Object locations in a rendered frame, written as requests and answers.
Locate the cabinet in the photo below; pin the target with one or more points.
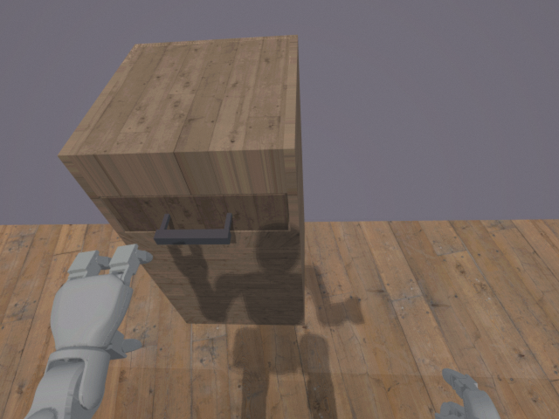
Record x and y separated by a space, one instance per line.
205 117

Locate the robot right hand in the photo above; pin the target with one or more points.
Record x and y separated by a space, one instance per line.
477 404

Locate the left robot forearm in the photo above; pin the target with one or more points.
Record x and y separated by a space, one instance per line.
73 385

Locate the drawer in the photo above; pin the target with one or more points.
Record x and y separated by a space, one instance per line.
201 212

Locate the handle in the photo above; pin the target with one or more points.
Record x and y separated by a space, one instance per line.
210 236

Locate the robot left hand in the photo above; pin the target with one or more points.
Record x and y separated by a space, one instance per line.
88 308

